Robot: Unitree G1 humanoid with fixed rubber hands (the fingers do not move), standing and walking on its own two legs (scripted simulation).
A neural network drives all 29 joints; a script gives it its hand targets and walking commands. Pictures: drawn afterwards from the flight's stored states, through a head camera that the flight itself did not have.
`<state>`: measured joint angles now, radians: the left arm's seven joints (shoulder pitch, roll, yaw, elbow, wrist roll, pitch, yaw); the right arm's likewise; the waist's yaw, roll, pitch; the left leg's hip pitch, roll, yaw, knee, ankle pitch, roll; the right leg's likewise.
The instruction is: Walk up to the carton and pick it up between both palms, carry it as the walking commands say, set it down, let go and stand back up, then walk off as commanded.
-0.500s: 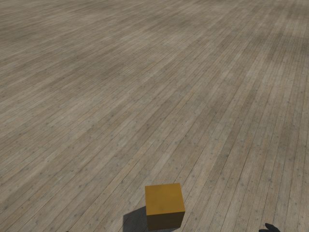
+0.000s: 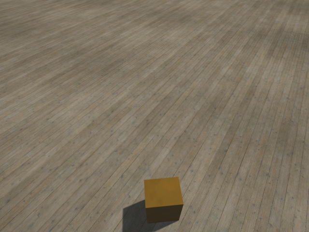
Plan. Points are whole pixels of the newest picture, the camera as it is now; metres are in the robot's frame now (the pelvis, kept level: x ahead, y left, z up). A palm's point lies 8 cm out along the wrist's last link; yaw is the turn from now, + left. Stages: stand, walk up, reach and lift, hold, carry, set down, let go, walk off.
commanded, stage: stand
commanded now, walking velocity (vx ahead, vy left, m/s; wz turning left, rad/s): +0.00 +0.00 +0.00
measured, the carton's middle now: (162, 201) +0.43 -0.02 -0.64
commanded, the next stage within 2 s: walk off in 0.56 s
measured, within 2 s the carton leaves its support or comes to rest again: neither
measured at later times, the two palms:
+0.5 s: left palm out of the picture +0.07 +0.30 -0.12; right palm out of the picture +0.08 -0.31 -0.10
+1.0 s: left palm out of the picture +0.04 +0.29 -0.13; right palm out of the picture +0.05 -0.30 -0.12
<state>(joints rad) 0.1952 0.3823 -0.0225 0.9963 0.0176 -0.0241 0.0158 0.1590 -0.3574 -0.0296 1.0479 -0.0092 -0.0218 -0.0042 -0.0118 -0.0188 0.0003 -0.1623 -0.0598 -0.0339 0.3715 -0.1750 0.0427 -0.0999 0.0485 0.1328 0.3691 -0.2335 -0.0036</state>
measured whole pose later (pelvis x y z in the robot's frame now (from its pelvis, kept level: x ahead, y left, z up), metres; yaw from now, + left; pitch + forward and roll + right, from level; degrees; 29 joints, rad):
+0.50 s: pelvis +0.00 +0.00 +0.00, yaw +0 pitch -2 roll +0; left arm 0.17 0.39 -0.03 1.04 0.01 -0.02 0.01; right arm 0.12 -0.36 -0.01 1.09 0.00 -0.02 -0.01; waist -0.01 -0.02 0.02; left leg -0.15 -0.06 -0.04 0.35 -0.17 0.04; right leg -0.09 0.05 0.13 0.34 -0.22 0.00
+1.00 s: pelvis -0.02 +0.00 -0.01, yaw +1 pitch -1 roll +1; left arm 0.16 0.36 -0.03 1.05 0.00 0.05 0.03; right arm 0.11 -0.32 -0.01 1.08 0.00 0.05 -0.02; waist -0.01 -0.04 0.07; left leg -0.24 -0.08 -0.03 0.43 -0.17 0.04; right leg -0.20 0.04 0.12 0.50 -0.27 0.00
